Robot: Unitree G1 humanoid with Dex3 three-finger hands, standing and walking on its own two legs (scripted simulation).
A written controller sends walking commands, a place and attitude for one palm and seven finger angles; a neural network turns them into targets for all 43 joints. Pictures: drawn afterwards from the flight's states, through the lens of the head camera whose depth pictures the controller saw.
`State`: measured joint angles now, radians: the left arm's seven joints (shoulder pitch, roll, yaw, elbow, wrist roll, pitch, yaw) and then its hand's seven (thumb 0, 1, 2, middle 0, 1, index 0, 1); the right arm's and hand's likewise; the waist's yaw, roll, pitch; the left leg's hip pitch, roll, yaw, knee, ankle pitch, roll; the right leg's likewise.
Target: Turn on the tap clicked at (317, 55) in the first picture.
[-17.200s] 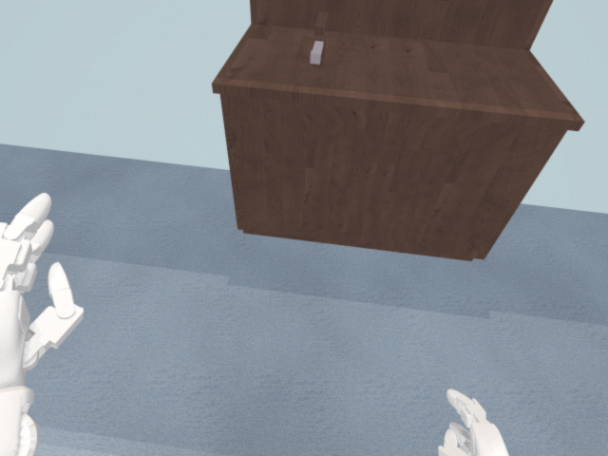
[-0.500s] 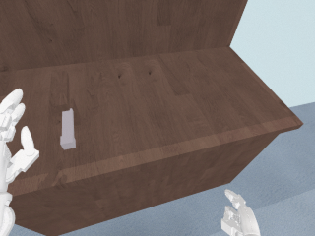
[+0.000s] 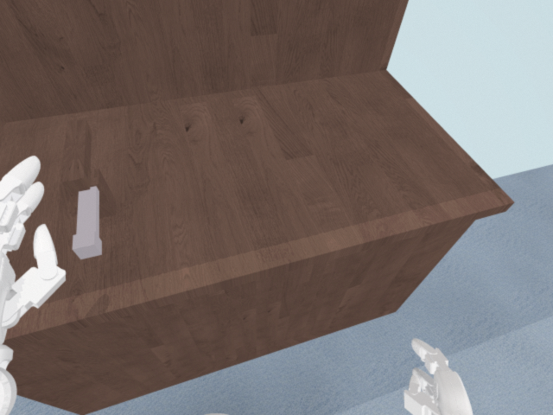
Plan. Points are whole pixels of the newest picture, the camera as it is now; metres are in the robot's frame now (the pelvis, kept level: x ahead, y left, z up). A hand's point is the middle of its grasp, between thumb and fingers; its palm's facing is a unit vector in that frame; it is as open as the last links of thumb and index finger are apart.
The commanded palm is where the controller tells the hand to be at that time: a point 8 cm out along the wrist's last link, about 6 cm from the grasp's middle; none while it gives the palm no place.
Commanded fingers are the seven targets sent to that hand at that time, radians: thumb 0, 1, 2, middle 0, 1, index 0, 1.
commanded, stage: shuffle to correct the standing spot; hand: left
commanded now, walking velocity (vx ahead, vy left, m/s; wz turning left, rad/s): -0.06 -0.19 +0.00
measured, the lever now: (87, 245) +0.32 +0.30 +0.05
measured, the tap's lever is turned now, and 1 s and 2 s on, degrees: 0 0 0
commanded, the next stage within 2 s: none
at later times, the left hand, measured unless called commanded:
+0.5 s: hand (69, 271) +0.22 +0.23 +0.17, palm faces +0.32 -0.85 -0.41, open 7.4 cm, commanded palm +0.16 +0.27 +0.18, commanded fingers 0.00 0.90 0.90 -0.20 -0.30 -0.20 -0.30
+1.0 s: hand (63, 276) +0.22 +0.23 +0.17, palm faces +0.33 -0.85 -0.42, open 7.4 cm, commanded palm +0.16 +0.27 +0.18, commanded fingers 0.00 0.90 0.90 -0.20 -0.30 -0.20 -0.30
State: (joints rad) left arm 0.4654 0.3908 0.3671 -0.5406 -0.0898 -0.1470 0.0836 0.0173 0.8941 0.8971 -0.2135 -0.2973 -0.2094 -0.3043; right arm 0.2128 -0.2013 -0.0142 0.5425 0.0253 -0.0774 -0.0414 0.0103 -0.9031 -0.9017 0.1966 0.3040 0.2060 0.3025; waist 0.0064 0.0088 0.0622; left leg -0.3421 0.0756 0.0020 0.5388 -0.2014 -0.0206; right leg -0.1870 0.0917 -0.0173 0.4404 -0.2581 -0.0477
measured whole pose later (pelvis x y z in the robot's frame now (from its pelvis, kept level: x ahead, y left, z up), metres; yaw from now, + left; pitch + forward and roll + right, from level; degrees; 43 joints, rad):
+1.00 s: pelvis +0.00 -0.01 +0.00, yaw +1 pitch +0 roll -2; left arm 0.49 0.42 0.39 -0.59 -0.10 -0.13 0.09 0.02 0.89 0.90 -0.21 -0.30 -0.21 -0.30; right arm 0.21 -0.19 0.00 0.53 0.03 -0.07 -0.04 0.01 -0.90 -0.90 0.20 0.30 0.21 0.30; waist 0.00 0.01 0.07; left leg -0.35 0.08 -0.02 0.55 -0.21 -0.03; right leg -0.19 0.10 -0.04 0.45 -0.27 -0.06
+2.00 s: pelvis +0.00 +0.00 +0.00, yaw +1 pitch +0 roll -2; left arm 0.49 0.40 0.38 -0.59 -0.10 -0.12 0.10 0.02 0.89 0.90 -0.21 -0.30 -0.21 -0.30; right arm 0.20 -0.19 0.00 0.54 0.03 -0.07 -0.03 0.01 -0.90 -0.90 0.20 0.30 0.21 0.30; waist 0.00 0.01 0.08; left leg -0.36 0.08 -0.02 0.56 -0.21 -0.03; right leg -0.20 0.09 -0.04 0.46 -0.27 -0.05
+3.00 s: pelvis +0.00 -0.01 +0.00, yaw +1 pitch +0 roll -2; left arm 0.50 0.40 0.37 -0.58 -0.11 -0.11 0.11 0.02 0.89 0.90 -0.21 -0.30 -0.21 -0.30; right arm 0.20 -0.20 0.00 0.53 0.04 -0.05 -0.03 0.01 -0.90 -0.90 0.20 0.30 0.21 0.30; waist 0.00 0.02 0.07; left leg -0.37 0.08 -0.02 0.59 -0.23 -0.03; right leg -0.20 0.10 -0.04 0.48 -0.29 -0.06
